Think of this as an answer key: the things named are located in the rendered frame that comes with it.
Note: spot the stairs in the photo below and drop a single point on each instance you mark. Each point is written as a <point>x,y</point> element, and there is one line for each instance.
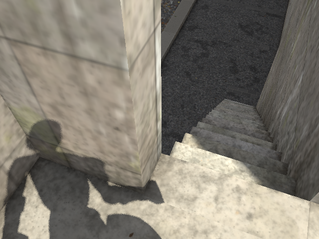
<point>232,139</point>

